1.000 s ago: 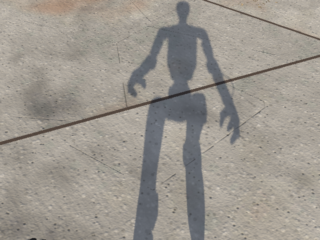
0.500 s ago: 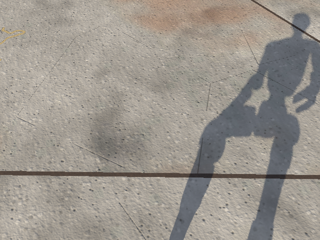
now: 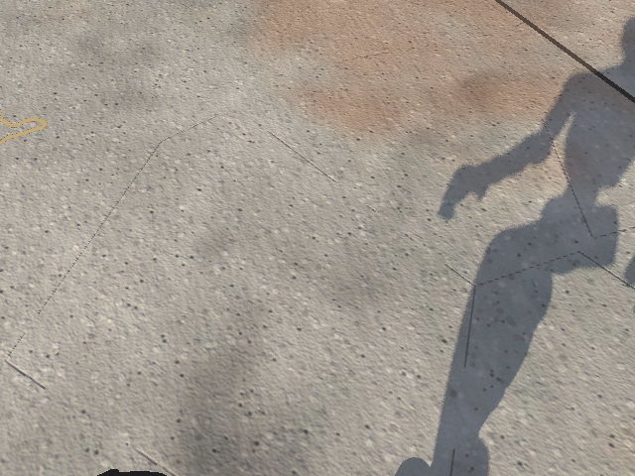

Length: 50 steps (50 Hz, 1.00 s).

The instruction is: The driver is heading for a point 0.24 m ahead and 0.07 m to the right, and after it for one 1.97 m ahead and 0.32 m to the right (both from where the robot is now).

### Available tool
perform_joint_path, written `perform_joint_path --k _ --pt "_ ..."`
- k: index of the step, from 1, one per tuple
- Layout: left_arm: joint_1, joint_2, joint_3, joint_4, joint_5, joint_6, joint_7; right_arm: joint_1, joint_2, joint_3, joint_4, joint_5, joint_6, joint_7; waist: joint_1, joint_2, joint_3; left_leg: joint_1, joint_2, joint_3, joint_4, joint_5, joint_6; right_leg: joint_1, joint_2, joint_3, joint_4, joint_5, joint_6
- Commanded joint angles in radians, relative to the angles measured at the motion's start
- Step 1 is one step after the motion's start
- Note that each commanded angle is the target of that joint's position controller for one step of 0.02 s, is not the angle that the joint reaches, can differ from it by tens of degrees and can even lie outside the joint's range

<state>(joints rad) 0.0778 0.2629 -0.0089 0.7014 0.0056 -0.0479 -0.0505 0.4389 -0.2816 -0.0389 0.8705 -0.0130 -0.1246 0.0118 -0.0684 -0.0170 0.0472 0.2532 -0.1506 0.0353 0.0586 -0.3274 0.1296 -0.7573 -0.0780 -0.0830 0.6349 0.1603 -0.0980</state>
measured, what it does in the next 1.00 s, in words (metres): walks ahead: right foot, then left foot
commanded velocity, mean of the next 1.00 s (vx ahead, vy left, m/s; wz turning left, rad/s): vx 1.00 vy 0.00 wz -0.15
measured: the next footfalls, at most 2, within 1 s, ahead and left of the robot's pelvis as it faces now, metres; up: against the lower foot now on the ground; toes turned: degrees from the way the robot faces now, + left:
right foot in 0.10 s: +0.30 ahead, -0.07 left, +0.00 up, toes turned -6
left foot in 0.52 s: +0.76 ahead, -0.02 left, +0.00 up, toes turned -22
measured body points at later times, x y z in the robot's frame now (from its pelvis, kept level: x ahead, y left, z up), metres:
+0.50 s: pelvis +0.50 -0.06 +0.00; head +0.54 -0.08 +0.45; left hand +0.53 +0.23 -0.12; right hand +0.71 -0.33 -0.05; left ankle +0.73 +0.01 -0.71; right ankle +0.27 -0.06 -0.72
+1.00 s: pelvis +0.95 -0.22 +0.00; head +0.97 -0.23 +0.45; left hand +1.22 -0.04 -0.06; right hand +0.87 -0.50 -0.13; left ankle +0.79 -0.06 -0.63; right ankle +1.00 -0.36 -0.72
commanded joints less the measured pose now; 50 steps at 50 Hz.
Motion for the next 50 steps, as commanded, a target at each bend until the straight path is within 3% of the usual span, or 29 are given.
perform_joint_path --k 1,2,4,5,6,7,8,9,12,16,19,22,24,26,27,28,29,31,32,35,37,39,43,45,46,47,48,49,50 --pt "-0.042 0.101 0.029 -0.042 0.006 -0.015 -0.005 0.018 -0.171 -0.032 -0.026 -0.015 -0.003 -0.036 0.05 0.104 -0.021 -0.084 0.274 0.085 0.108 1.319 -0.095 0.261 0.139 -0.09 -0.043 -0.014 -0.041" --pt "0.048 0.128 0.04 -0.014 0.007 -0.009 -0.003 -0.005 -0.196 -0.039 -0.032 -0.029 0.011 -0.051 0.106 0.141 -0.076 -0.043 0.298 0.1 0.235 1.484 -0.11 0.334 0.181 -0.1 -0.031 -0.091 -0.051" --pt "0.442 0.2 0.08 0.107 0.0 0.002 0.012 -0.118 -0.233 -0.053 -0.067 -0.054 0.048 -0.068 0.304 0.152 -0.213 -0.14 0.318 0.112 0.743 1.557 -0.118 0.659 0.204 -0.055 -0.025 -0.24 -0.1" --pt "0.617 0.242 0.11 0.149 0.003 0.011 0.027 -0.197 -0.233 -0.056 -0.084 -0.046 0.051 -0.065 0.409 0.08 -0.231 -0.345 0.225 0.138 1.197 1.17 -0.111 0.847 0.14 0.058 -0.069 -0.334 -0.164" --pt "0.519 0.317 0.134 0.148 0.014 0.029 0.034 -0.151 -0.05 -0.015 -0.156 -0.023 0.021 -0.036 0.212 -0.321 -0.233 -0.945 0.013 0.044 1.645 -0.13 -0.182 1.181 -0.091 0.541 -0.057 -0.283 -0.322" --pt "0.425 0.311 0.138 0.102 0.007 0.028 0.028 -0.136 -0.075 0.01 -0.207 -0.013 -0.001 -0.03 0.196 -0.166 -0.366 -1.113 0.05 -0.149 1.685 -0.128 -0.156 1.233 -0.189 0.897 -0.277 -0.5 -0.423" --pt "0.387 0.237 0.127 0.092 0.008 0.024 0.036 -0.216 -0.107 0.017 -0.214 -0.021 -0.016 -0.024 0.19 0.016 -0.232 -1.12 0.124 -0.184 1.567 -0.031 -0.132 1.087 -0.182 0.86 -0.368 -0.606 -0.369" --pt "0.365 0.169 0.111 0.113 0.008 0.024 0.039 -0.234 -0.108 0.021 -0.222 -0.025 -0.024 -0.015 0.124 0.117 -0.096 -1.06 0.171 -0.162 1.419 0.024 -0.115 0.869 -0.144 0.768 -0.413 -0.574 -0.308" --pt "0.321 0.152 0.093 0.118 0.004 -0.009 0.048 -0.24 -0.079 0.042 -0.244 -0.071 0.041 -0.005 0.023 0.106 0.03 -0.918 0.235 -0.123 1.222 -0.014 -0.152 0.51 -0.001 0.563 -0.453 -0.446 -0.244" --pt "0.332 0.186 0.108 0.104 -0.006 -0.036 0.04 -0.444 -0.057 0.067 -0.336 -0.046 0.055 0.014 0.076 0.025 0.093 -0.799 0.248 -0.027 0.803 0.235 -0.191 0.324 0.093 0.438 -0.529 -0.249 -0.207" --pt "0.428 0.17 0.109 0.136 -0.028 -0.047 0.031 -0.523 -0.027 0.076 -0.344 -0.029 0.046 0.021 0.166 -0.001 0.045 -0.709 0.207 0.018 0.583 0.511 -0.156 0.461 0.081 0.396 -0.53 0.033 -0.133" --pt "0.462 0.184 0.11 0.162 -0.013 -0.047 0.045 -0.566 -0.046 0.068 -0.356 -0.027 0.037 0.012 0.195 -0.037 0.013 -0.741 0.173 0.022 0.457 0.485 -0.105 0.719 0.038 0.37 -0.44 0.308 -0.099" --pt "0.449 0.232 0.118 0.166 0.0 -0.049 0.058 -0.457 -0.106 0.038 -0.327 -0.028 0.031 -0.002 0.133 -0.069 -0.085 -0.597 0.11 0.024 0.429 0.36 -0.072 0.824 0.005 0.371 -0.272 0.58 -0.065" --pt "0.347 0.263 0.123 0.149 0.025 -0.048 0.06 -0.082 -0.191 -0.007 -0.221 -0.016 0.029 -0.031 -0.082 -0.07 -0.255 -0.221 0.163 -0.027 0.46 0.224 -0.033 0.705 0.022 0.331 0.142 0.534 -0.041" --pt "0.324 0.164 0.099 0.119 0.036 -0.056 0.062 0.141 -0.256 -0.032 -0.181 -0.038 0.033 -0.051 -0.155 0.051 -0.389 0.009 0.355 -0.236 0.518 -0.081 -0.008 0.528 0.076 0.266 0.502 0.162 -0.045" --pt "0.484 0.058 0.069 0.082 -0.034 -0.06 0.046 0.069 -0.323 -0.054 -0.169 -0.049 0.037 -0.034 -0.002 0.457 -0.51 0.214 0.596 -0.89 0.292 -0.226 0.159 0.188 0.245 0.207 0.83 -0.589 0.015" --pt "0.39 0.131 0.067 0.105 0.0 -0.053 0.058 -0.013 -0.222 -0.052 -0.187 -0.035 0.044 -0.016 -0.03 0.227 -0.365 0.141 0.531 -0.904 0.248 -0.307 0.175 0.023 0.158 0.22 0.861 -0.542 -0.009" --pt "0.164 0.129 0.061 0.047 0.027 -0.056 0.041 -0.045 -0.116 -0.033 -0.139 -0.025 0.037 -0.004 -0.022 -0.006 -0.126 -0.126 0.433 -0.611 0.23 -0.061 0.152 0.001 0.089 0.209 0.744 -0.465 -0.003" --pt "0.101 0.106 0.055 0.011 0.05 -0.052 0.033 -0.022 -0.085 -0.022 -0.104 -0.021 0.034 -0.005 0.004 -0.01 -0.07 -0.221 0.373 -0.524 0.213 0.033 0.122 0.02 0.057 0.2 0.673 -0.472 0.004" --pt "0.083 0.06 0.029 -0.052 0.072 -0.03 0.016 0.02 -0.079 -0.022 -0.049 0.003 0.022 -0.013 0.08 0.082 -0.012 -0.345 0.332 -0.479 0.149 0.097 0.143 0.0 0.009 0.174 0.536 -0.548 0.057" --pt "-0.023 0.069 0.014 -0.116 0.064 -0.032 0.003 -0.022 -0.112 -0.034 -0.062 0.002 0.018 -0.019 0.094 0.08 0.049 -0.495 0.302 -0.419 0.063 0.121 0.145 0.053 -0.015 0.142 0.321 -0.449 0.093" --pt "-0.077 0.055 -0.006 -0.133 0.04 -0.039 -0.018 -0.077 -0.152 -0.053 -0.083 0.005 0.017 -0.012 0.101 0.081 0.054 -0.698 0.23 -0.31 0.01 0.173 0.102 0.348 0.024 0.091 0.057 -0.239 0.111" --pt "-0.071 0.12 0.02 -0.113 0.029 -0.035 0.007 0.004 -0.202 -0.072 -0.065 0.025 0.015 0.01 0.08 0.062 -0.001 -0.55 0.27 -0.319 0.091 0.467 0.053 0.536 0.068 0.072 -0.054 -0.149 0.099" --pt "0.131 0.17 0.052 -0.052 0.043 -0.041 0.038 0.026 -0.23 -0.08 -0.053 0.018 0.024 0.009 0.177 0.024 -0.149 -0.505 0.209 -0.261 0.475 0.688 0.009 0.769 0.105 0.052 -0.086 -0.29 0.078" --pt "0.296 0.219 0.074 -0.029 0.059 -0.047 0.06 0.004 -0.203 -0.074 -0.064 0.018 0.022 0.01 0.262 0.011 -0.242 -0.658 0.158 -0.239 0.761 0.559 -0.014 0.983 -0.013 0.151 -0.07 -0.412 0.059" --pt "0.437 0.3 0.096 -0.019 0.091 -0.048 0.078 0.027 -0.041 -0.037 -0.104 0.027 0.018 0.001 0.262 -0.199 -0.378 -0.865 0.086 -0.173 1.128 -0.096 -0.022 1.177 -0.325 0.54 -0.167 -0.811 0.022" --pt "0.383 0.327 0.107 -0.025 0.072 -0.035 0.074 0.076 -0.051 -0.029 -0.149 0.051 0.029 -0.004 0.189 -0.335 -0.449 -0.999 0.083 -0.141 1.321 -0.134 -0.013 1.148 -0.433 0.969 -0.38 -0.969 -0.051" --pt "0.271 0.222 0.091 -0.035 0.059 -0.032 0.073 -0.018 -0.095 -0.035 -0.133 0.024 0.049 -0.01 0.165 -0.169 -0.25 -1.079 0.163 -0.121 1.358 -0.028 -0.01 1.009 -0.368 0.826 -0.391 -0.989 -0.051" --pt "0.224 0.148 0.076 -0.03 0.049 -0.037 0.067 -0.082 -0.094 -0.034 -0.134 0.008 0.059 0.0 0.157 -0.078 -0.136 -1.08 0.199 -0.108 1.31 0.034 -0.016 0.89 -0.318 0.633 -0.372 -0.791 -0.043"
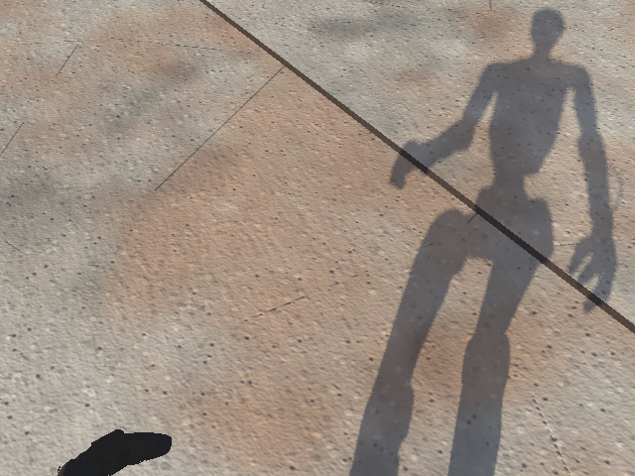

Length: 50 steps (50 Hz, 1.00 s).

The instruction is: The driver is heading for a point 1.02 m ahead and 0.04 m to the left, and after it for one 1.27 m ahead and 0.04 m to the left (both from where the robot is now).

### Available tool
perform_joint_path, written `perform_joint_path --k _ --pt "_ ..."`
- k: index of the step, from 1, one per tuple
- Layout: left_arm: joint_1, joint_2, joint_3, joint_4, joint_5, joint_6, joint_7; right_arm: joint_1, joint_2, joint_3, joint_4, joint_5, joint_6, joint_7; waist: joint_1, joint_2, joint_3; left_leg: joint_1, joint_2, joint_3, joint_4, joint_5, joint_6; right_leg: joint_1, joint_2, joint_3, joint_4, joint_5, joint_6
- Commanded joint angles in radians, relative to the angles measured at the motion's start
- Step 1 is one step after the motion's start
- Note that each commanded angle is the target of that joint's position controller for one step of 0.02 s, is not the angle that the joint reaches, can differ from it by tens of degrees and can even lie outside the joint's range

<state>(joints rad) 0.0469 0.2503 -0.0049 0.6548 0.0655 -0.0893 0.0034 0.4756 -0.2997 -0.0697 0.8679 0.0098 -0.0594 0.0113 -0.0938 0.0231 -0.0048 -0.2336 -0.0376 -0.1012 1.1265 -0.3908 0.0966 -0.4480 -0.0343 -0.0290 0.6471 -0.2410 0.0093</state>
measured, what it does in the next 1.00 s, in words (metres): walks ahead: left foot, then right foot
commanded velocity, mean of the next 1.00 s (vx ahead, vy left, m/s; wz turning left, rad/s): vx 1.00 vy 0.00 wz -0.12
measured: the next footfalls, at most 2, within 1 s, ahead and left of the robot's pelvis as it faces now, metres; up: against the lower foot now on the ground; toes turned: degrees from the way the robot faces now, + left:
left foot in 0.34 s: +0.49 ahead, +0.13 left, +0.00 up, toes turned +17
right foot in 0.80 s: +0.95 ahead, +0.09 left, +0.00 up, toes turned -2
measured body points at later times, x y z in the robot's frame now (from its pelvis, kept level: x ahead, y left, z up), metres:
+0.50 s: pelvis +0.46 +0.08 +0.01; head +0.48 +0.08 +0.46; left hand +0.46 +0.34 -0.12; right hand +0.61 -0.17 -0.12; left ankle +0.45 +0.12 -0.72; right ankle +0.41 -0.10 -0.60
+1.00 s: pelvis +0.94 +0.09 +0.01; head +0.95 +0.10 +0.46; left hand +0.95 +0.39 -0.12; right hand +1.14 -0.15 -0.05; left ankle +1.03 +0.29 -0.63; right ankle +0.90 +0.09 -0.72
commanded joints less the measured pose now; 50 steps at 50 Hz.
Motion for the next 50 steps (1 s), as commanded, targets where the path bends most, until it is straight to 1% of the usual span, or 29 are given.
perform_joint_path --k 1,4,5,8,10,12,14,15,16,17,18,19,20,21,22,25,28,31,34,36,38,39,40,41,42,43,44,47,50 --pt "0.241 0.133 0.066 0.032 -0.007 0.001 0.009 -0.147 -0.066 -0.004 -0.128 -0.021 0.004 0.012 0.161 -0.087 -0.032 -0.56 0.108 0.03 0.21 0.114 0.006 0.494 -0.317 0.445 -0.395 -0.21 -0.135" --pt "0.285 0.092 0.057 0.103 -0.036 -0.026 0.001 -0.212 -0.007 0.006 -0.172 -0.039 0.048 0.038 0.105 -0.134 0.047 -0.564 0.156 0.038 0.161 0.111 -0.012 0.393 -0.276 0.207 -0.437 0.069 -0.108" --pt "0.296 0.071 0.053 0.12 -0.046 -0.031 -0.003 -0.251 0.0 0.009 -0.188 -0.041 0.057 0.044 0.101 -0.112 0.055 -0.589 0.158 0.051 0.155 0.137 -0.011 0.401 -0.252 0.128 -0.455 0.15 -0.092" --pt "0.259 0.085 0.056 0.137 -0.046 -0.047 -0.004 -0.372 -0.001 0.024 -0.27 -0.042 0.058 0.067 0.064 -0.129 0.094 -0.578 0.161 0.089 0.002 0.291 -0.003 0.357 -0.22 -0.06 -0.5 0.344 -0.077" --pt "0.251 0.109 0.059 0.147 -0.04 -0.05 0.0 -0.441 -0.009 0.036 -0.294 -0.042 0.052 0.085 0.058 -0.071 0.131 -0.44 0.127 0.147 -0.234 0.393 0.017 0.29 -0.175 -0.165 -0.572 0.373 -0.068" --pt "0.326 0.151 0.062 0.176 -0.045 -0.051 0.002 -0.477 -0.003 0.044 -0.292 -0.046 0.043 0.089 0.073 -0.049 0.136 -0.274 0.049 0.236 -0.364 0.438 0.053 0.302 -0.182 -0.202 -0.583 0.695 -0.079" --pt "0.353 0.231 0.077 0.182 -0.041 -0.034 0.01 -0.393 -0.045 0.034 -0.251 -0.049 0.037 0.072 0.016 -0.099 0.064 -0.161 -0.035 0.258 -0.4 0.351 0.084 0.436 -0.212 -0.208 -0.434 1.131 -0.088" --pt "0.346 0.27 0.085 0.181 -0.037 -0.015 0.016 -0.28 -0.079 0.02 -0.215 -0.052 0.032 0.062 -0.048 -0.122 -0.006 -0.04 -0.069 0.249 -0.414 0.279 0.102 0.467 -0.226 -0.207 -0.253 1.253 -0.094" --pt "0.321 0.288 0.088 0.174 -0.031 0.002 0.022 -0.083 -0.119 -0.001 -0.15 -0.055 0.032 0.048 -0.142 -0.134 -0.104 0.167 -0.083 0.219 -0.451 0.232 0.126 0.432 -0.228 -0.199 -0.004 1.269 -0.1" --pt "0.32 0.28 0.085 0.175 -0.033 0.01 0.024 0.059 -0.175 -0.029 -0.103 -0.066 0.038 0.026 -0.206 -0.101 -0.16 0.401 -0.047 0.141 -0.53 0.179 0.141 0.277 -0.18 -0.203 0.326 1.036 -0.097" --pt "0.42 0.095 0.047 0.143 -0.031 0.01 0.0 -0.028 -0.273 -0.046 -0.111 -0.08 0.04 0.004 -0.03 0.196 -0.196 0.618 0.238 -0.223 -0.532 0.06 0.153 -0.08 -0.025 -0.162 0.758 -0.236 -0.069" --pt "0.436 0.13 0.047 0.09 -0.077 -0.001 0.007 -0.017 -0.306 -0.055 -0.158 -0.062 0.036 0.0 -0.046 0.187 -0.416 0.727 0.409 -0.674 -0.709 -0.007 0.231 -0.241 0.072 0.1 0.966 -0.276 -0.087" --pt "0.305 0.173 0.057 0.081 -0.082 -0.009 0.011 -0.046 -0.249 -0.051 -0.135 -0.057 0.028 -0.009 -0.053 0.026 -0.25 0.59 0.374 -0.554 -0.792 0.018 0.193 -0.312 0.017 0.141 0.936 -0.134 -0.098" --pt "0.291 0.151 0.049 0.085 -0.081 -0.011 0.006 -0.088 -0.201 -0.037 -0.11 -0.053 0.015 -0.012 0.002 -0.017 -0.068 0.389 0.355 -0.43 -0.827 0.108 0.179 -0.307 -0.02 0.113 0.853 -0.067 -0.095" --pt "0.287 0.135 0.046 0.108 -0.067 -0.002 0.0 -0.141 -0.15 -0.025 -0.104 -0.061 -0.003 -0.009 0.048 -0.083 0.005 0.249 0.316 -0.328 -0.848 0.178 0.145 -0.26 -0.06 0.122 0.774 -0.039 -0.094" --pt "0.353 0.089 0.044 0.155 -0.049 0.059 -0.03 -0.156 -0.058 0.005 -0.077 -0.041 -0.046 -0.003 0.128 -0.02 0.061 0.047 0.258 -0.113 -0.952 0.25 0.076 -0.137 -0.107 0.133 0.653 -0.008 -0.075" --pt "0.177 0.059 0.041 0.102 -0.054 0.07 -0.048 -0.129 -0.054 0.006 -0.047 -0.026 -0.074 0.005 0.105 0.002 0.139 0.049 0.187 0.104 -1.031 0.481 0.002 -0.244 -0.103 0.074 0.5 0.137 -0.075" --pt "0.069 0.04 0.028 0.068 -0.065 0.054 -0.063 -0.128 -0.04 0.016 -0.038 -0.024 -0.083 0.003 0.095 0.009 0.138 0.085 0.13 0.279 -1.046 0.736 -0.044 -0.211 -0.06 -0.036 0.28 0.325 -0.101" --pt "0.003 0.042 0.021 0.044 -0.06 0.047 -0.08 -0.08 -0.077 0.019 -0.018 -0.016 -0.087 -0.021 0.091 0.007 0.118 0.204 0.16 0.34 -1.036 1.092 -0.082 -0.112 0.015 -0.143 0.073 0.434 -0.143" --pt "0.088 0.087 0.033 0.07 -0.056 0.055 -0.078 -0.093 -0.137 0.007 -0.026 -0.023 -0.071 -0.05 0.152 0.067 0.037 0.325 0.196 0.356 -0.885 1.438 -0.107 -0.013 0.089 -0.181 0.039 0.379 -0.166" --pt "0.365 0.173 0.068 0.144 -0.057 0.067 -0.065 -0.17 -0.195 -0.013 -0.056 -0.04 -0.033 -0.071 0.308 0.107 -0.096 0.31 0.234 0.341 -0.529 1.629 -0.109 0.263 0.152 -0.168 0.067 0.234 -0.2" --pt "0.591 0.222 0.097 0.209 -0.054 0.072 -0.05 -0.246 -0.212 -0.02 -0.081 -0.051 -0.015 -0.071 0.417 0.087 -0.162 0.192 0.239 0.315 -0.207 1.529 -0.095 0.474 0.133 -0.086 0.038 0.143 -0.25" --pt "0.644 0.251 0.123 0.232 -0.069 0.075 -0.029 -0.285 -0.17 -0.016 -0.076 -0.051 -0.008 -0.05 0.432 -0.046 -0.123 0.016 0.091 0.327 0.233 0.767 -0.084 0.578 0.086 0.011 -0.055 0.096 -0.304" --pt "0.541 0.298 0.13 0.23 -0.066 0.085 -0.022 -0.274 0.008 0.035 -0.151 -0.072 -0.033 -0.029 0.259 -0.287 -0.047 -0.416 -0.06 0.23 0.574 -0.115 -0.105 0.69 -0.025 0.299 0.042 0.309 -0.378" --pt "0.462 0.338 0.138 0.181 -0.051 0.088 -0.018 -0.206 0.001 0.053 -0.241 -0.04 -0.057 -0.02 0.191 -0.286 -0.233 -0.633 -0.045 0.021 0.638 -0.129 -0.109 0.833 -0.181 0.762 -0.238 -0.057 -0.543" --pt "0.413 0.261 0.13 0.148 -0.043 0.085 -0.011 -0.254 -0.06 0.055 -0.236 -0.055 -0.08 -0.017 0.19 -0.073 -0.13 -0.664 0.02 -0.019 0.512 -0.027 -0.083 0.721 -0.211 0.862 -0.421 -0.266 -0.488" --pt "0.374 0.203 0.116 0.159 -0.044 0.081 -0.01 -0.288 -0.087 0.048 -0.225 -0.055 -0.082 -0.014 0.138 0.072 -0.001 -0.612 0.067 -0.009 0.391 0.045 -0.082 0.533 -0.178 0.771 -0.454 -0.261 -0.42" --pt "0.325 0.184 0.099 0.155 -0.059 0.036 -0.001 -0.298 -0.065 0.066 -0.236 -0.092 -0.022 -0.012 0.043 0.098 0.101 -0.437 0.141 0.015 0.168 0.035 -0.142 0.173 -0.05 0.549 -0.47 -0.024 -0.375" --pt "0.336 0.211 0.108 0.143 -0.063 0.008 -0.005 -0.459 -0.046 0.082 -0.312 -0.076 -0.003 0.004 0.083 0.042 0.14 -0.338 0.153 0.092 -0.146 0.193 -0.175 0.024 0.039 0.423 -0.516 0.159 -0.347"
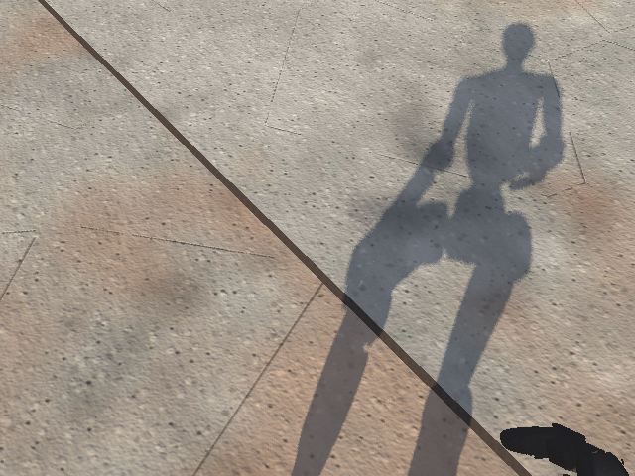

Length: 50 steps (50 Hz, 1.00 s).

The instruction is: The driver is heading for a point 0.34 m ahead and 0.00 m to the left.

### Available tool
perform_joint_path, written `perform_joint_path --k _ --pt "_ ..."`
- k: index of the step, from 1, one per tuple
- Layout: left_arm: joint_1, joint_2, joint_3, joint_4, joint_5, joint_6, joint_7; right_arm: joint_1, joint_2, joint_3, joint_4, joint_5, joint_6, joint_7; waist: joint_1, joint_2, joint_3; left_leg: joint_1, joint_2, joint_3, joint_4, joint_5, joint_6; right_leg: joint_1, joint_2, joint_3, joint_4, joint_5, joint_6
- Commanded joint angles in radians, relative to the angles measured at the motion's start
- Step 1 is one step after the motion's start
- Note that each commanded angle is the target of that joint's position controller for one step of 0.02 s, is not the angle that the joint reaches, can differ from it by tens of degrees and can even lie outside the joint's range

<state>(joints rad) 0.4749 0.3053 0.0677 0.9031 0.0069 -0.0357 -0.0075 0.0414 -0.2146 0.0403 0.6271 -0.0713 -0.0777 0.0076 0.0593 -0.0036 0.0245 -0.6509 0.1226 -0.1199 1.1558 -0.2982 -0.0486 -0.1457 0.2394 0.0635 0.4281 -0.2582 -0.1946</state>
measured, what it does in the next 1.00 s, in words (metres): walks ahead: left foot, then right foot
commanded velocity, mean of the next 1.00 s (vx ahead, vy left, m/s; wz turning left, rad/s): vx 0.33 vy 0.00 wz -0.27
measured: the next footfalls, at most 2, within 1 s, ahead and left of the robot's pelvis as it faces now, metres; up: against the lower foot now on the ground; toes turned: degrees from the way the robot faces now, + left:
left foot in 0.22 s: +0.45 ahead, +0.15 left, +0.00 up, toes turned -9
right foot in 0.62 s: +0.52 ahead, -0.08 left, +0.00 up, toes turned -12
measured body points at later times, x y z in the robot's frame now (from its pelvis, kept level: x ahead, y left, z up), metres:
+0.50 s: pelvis +0.37 +0.06 +0.01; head +0.42 +0.05 +0.46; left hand +0.62 +0.25 -0.09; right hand +0.30 -0.21 -0.11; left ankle +0.41 +0.16 -0.73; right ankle +0.44 -0.08 -0.68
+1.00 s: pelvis +0.46 +0.03 +0.01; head +0.46 +0.03 +0.46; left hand +0.60 +0.25 -0.13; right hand +0.44 -0.22 -0.13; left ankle +0.46 +0.15 -0.73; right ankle +0.48 -0.07 -0.73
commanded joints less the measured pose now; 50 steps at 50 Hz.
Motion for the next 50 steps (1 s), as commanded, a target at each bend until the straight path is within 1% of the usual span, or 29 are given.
perform_joint_path --k 1,3,6,8,9,10,11,12,13,14,15,16,18,20,22,25,28,30,31,32,33,34,36,39,40,42,43,45,50 --pt "-0.07 0.147 0.037 -0.1 -0.01 -0.047 0.002 -0.078 -0.116 -0.022 -0.087 0.014 0.014 0.012 -0.039 0.057 0.11 0.104 -0.018 0.124 -0.274 0.205 -0.027 -0.263 -0.204 0.296 -0.28 0.27 -0.109" --pt "-0.027 0.163 0.049 -0.095 -0.019 -0.044 -0.005 -0.133 -0.097 -0.014 -0.111 0.032 0.011 0.014 0.017 -0.004 0.064 0.144 -0.058 0.14 -0.434 0.368 -0.012 -0.174 -0.199 0.299 -0.255 0.418 -0.067" --pt "0.023 0.155 0.05 -0.073 -0.017 -0.042 0.0 -0.166 -0.101 -0.015 -0.123 0.034 -0.001 0.011 0.061 -0.025 0.037 0.168 -0.099 0.158 -0.602 0.444 0.034 0.017 -0.234 0.276 -0.196 0.644 -0.023" --pt "0.042 0.169 0.051 -0.056 -0.013 -0.045 0.014 -0.081 -0.133 -0.032 -0.097 0.018 -0.014 -0.007 0.038 -0.044 -0.035 0.295 -0.176 0.171 -0.682 0.424 0.065 0.131 -0.236 0.272 -0.042 0.957 0.039" --pt "0.019 0.196 0.057 -0.058 -0.006 -0.048 0.019 0.031 -0.178 -0.051 -0.067 0.021 -0.024 -0.019 -0.024 -0.074 -0.095 0.403 -0.185 0.147 -0.701 0.419 0.079 0.162 -0.243 0.278 0.102 1.027 0.074" --pt "-0.047 0.21 0.059 -0.074 -0.011 -0.051 0.02 0.208 -0.213 -0.068 -0.014 0.023 -0.037 -0.028 -0.131 -0.075 -0.162 0.57 -0.136 0.127 -0.76 0.526 0.096 0.132 -0.222 0.255 0.296 0.971 0.104" --pt "-0.082 0.142 0.043 -0.106 -0.015 -0.056 0.021 0.376 -0.268 -0.084 0.031 0.012 -0.047 -0.038 -0.196 -0.031 -0.261 0.809 0.021 0.029 -0.663 0.742 0.123 -0.019 -0.178 0.212 0.553 0.631 0.127" --pt "0.102 -0.01 0.011 -0.121 -0.06 -0.046 0.034 0.424 -0.317 -0.101 0.044 -0.014 -0.044 -0.022 -0.094 0.307 -0.45 1.183 0.424 -0.359 -0.493 1.425 0.32 -0.364 -0.028 0.101 1.015 -0.398 0.185" --pt "0.069 0.104 0.013 -0.12 -0.033 -0.033 0.046 0.421 -0.283 -0.114 0.028 0.026 -0.027 -0.004 -0.145 0.192 -0.6 1.207 0.4 -0.483 -0.543 1.281 0.362 -0.464 -0.083 0.106 1.111 -0.314 0.17" --pt "-0.058 0.126 0.018 -0.127 -0.016 -0.03 0.04 0.339 -0.195 -0.097 0.014 0.041 -0.023 -0.004 -0.149 0.116 -0.479 1.053 0.305 -0.334 -0.624 1.111 0.315 -0.474 -0.138 0.102 1.023 -0.204 0.175" --pt "-0.134 0.111 0.012 -0.141 -0.005 -0.026 0.028 0.284 -0.13 -0.078 0.038 0.038 -0.022 -0.003 -0.132 0.076 -0.32 0.92 0.229 -0.227 -0.669 0.987 0.274 -0.516 -0.164 0.076 0.946 -0.18 0.181" --pt "-0.189 0.093 0.007 -0.152 0.011 -0.018 0.014 0.307 -0.117 -0.072 0.065 0.037 -0.023 -0.007 -0.138 0.069 -0.219 0.814 0.189 -0.17 -0.706 0.999 0.254 -0.532 -0.175 0.07 0.903 -0.185 0.18" --pt "-0.161 0.032 -0.007 -0.16 0.03 0.015 -0.008 0.319 -0.129 -0.075 0.11 0.055 -0.027 -0.012 -0.073 0.078 -0.136 0.616 0.162 -0.104 -0.781 0.984 0.25 -0.443 -0.189 0.065 0.804 -0.173 0.188" --pt "-0.144 0.012 -0.015 -0.168 0.037 0.03 -0.015 0.275 -0.157 -0.081 0.119 0.054 -0.034 -0.005 -0.026 0.084 -0.13 0.496 0.149 -0.039 -0.824 1.008 0.261 -0.375 -0.178 0.038 0.696 -0.138 0.197" --pt "-0.16 -0.004 -0.03 -0.18 0.03 0.033 -0.02 0.22 -0.165 -0.081 0.123 0.047 -0.029 0.004 0.006 0.127 -0.132 0.395 0.098 0.069 -0.845 0.987 0.234 -0.275 -0.193 -0.001 0.493 -0.025 0.191" --pt "-0.236 0.0 -0.045 -0.183 0.02 0.036 -0.024 0.229 -0.166 -0.083 0.142 0.059 -0.019 0.014 -0.018 0.164 -0.125 0.342 0.058 0.129 -0.864 0.817 0.197 -0.135 -0.207 -0.04 0.303 0.173 0.18" --pt "-0.275 0.019 -0.047 -0.179 0.029 0.028 -0.016 0.261 -0.181 -0.091 0.165 0.069 -0.001 0.013 -0.029 0.125 -0.091 0.363 0.073 0.104 -0.814 0.649 0.175 -0.079 -0.222 -0.043 0.174 0.215 0.162" --pt "-0.269 0.029 -0.046 -0.161 0.041 0.006 -0.008 0.307 -0.171 -0.09 0.183 0.066 0.014 0.004 -0.038 0.076 -0.071 0.375 0.03 0.102 -0.715 0.464 0.133 -0.01 -0.23 -0.027 0.032 0.272 0.138" --pt "-0.259 0.071 -0.042 -0.164 0.045 -0.008 -0.002 0.373 -0.153 -0.087 0.187 0.052 0.02 0.0 -0.058 -0.025 -0.091 0.353 -0.016 0.13 -0.626 0.268 0.096 0.057 -0.353 0.085 0.01 0.592 0.119" --pt "-0.278 0.103 -0.037 -0.182 0.037 -0.004 0.007 0.519 -0.079 -0.066 0.196 0.06 0.029 -0.005 -0.12 -0.189 -0.166 0.313 -0.096 0.176 -0.523 -0.149 0.066 0.125 -0.56 0.27 0.016 0.898 0.005" --pt "-0.253 0.042 -0.048 -0.173 0.01 0.007 0.019 0.505 -0.097 -0.067 0.223 0.072 0.062 -0.02 -0.064 -0.188 -0.215 0.348 -0.112 0.141 -0.448 -0.297 0.066 0.089 -0.581 0.309 -0.013 0.798 -0.083" --pt "-0.267 0.033 -0.053 -0.165 0.008 0.014 0.025 0.453 -0.122 -0.073 0.208 0.073 0.079 -0.026 -0.066 -0.175 -0.162 0.326 -0.119 0.121 -0.432 -0.31 0.064 0.035 -0.552 0.311 -0.057 0.663 -0.089" --pt "-0.317 0.013 -0.062 -0.152 0.018 0.022 0.036 0.378 -0.118 -0.075 0.202 0.067 0.099 -0.029 -0.085 -0.145 -0.11 0.351 -0.111 0.104 -0.476 -0.237 0.057 -0.039 -0.482 0.249 -0.108 0.496 -0.028" --pt "-0.376 0.012 -0.057 -0.139 0.01 0.026 0.041 0.415 -0.078 -0.063 0.249 0.062 0.107 -0.033 -0.129 -0.113 -0.121 0.516 -0.126 0.133 -0.646 0.0 0.042 -0.12 -0.391 0.141 -0.097 0.348 0.052" --pt "-0.372 0.008 -0.055 -0.13 0.002 0.027 0.039 0.406 -0.076 -0.061 0.257 0.058 0.106 -0.034 -0.126 -0.096 -0.116 0.552 -0.114 0.12 -0.704 0.069 0.042 -0.145 -0.369 0.132 -0.098 0.215 0.077" --pt "-0.339 -0.008 -0.053 -0.106 -0.005 0.033 0.034 0.33 -0.117 -0.064 0.241 0.044 0.097 -0.033 -0.085 -0.048 -0.033 0.498 -0.039 0.04 -0.784 0.051 0.057 -0.193 -0.321 0.121 -0.117 -0.043 0.13" --pt "-0.326 -0.001 -0.045 -0.092 -0.003 0.038 0.029 0.311 -0.134 -0.072 0.252 0.051 0.095 -0.03 -0.068 0.022 0.033 0.395 -0.038 0.031 -0.785 -0.009 0.072 -0.158 -0.294 0.093 -0.114 -0.03 0.134" --pt "-0.297 0.005 -0.038 -0.057 0.005 0.034 0.029 0.298 -0.102 -0.068 0.267 0.056 0.086 -0.03 -0.066 0.047 0.034 0.383 -0.04 0.035 -0.806 0.016 0.075 -0.102 -0.301 0.093 -0.077 0.083 0.125" --pt "-0.276 -0.002 -0.031 0.003 0.002 0.019 0.033 0.289 -0.098 -0.073 0.299 0.06 0.075 -0.042 -0.067 0.019 -0.028 0.454 -0.034 0.035 -0.809 0.112 0.088 -0.047 -0.301 0.076 -0.047 0.24 0.123"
